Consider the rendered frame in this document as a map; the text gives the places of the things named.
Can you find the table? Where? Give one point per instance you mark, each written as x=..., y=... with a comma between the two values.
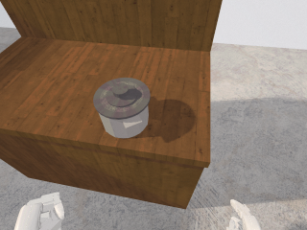
x=50, y=129

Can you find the knob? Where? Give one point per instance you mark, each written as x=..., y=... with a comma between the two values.
x=120, y=90

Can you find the pot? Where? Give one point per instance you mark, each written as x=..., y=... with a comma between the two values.
x=126, y=128

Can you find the lid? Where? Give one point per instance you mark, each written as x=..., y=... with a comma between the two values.
x=115, y=108

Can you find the left robot hand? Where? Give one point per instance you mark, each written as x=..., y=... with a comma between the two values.
x=30, y=217

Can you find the right robot hand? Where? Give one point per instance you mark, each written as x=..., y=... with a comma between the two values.
x=249, y=222

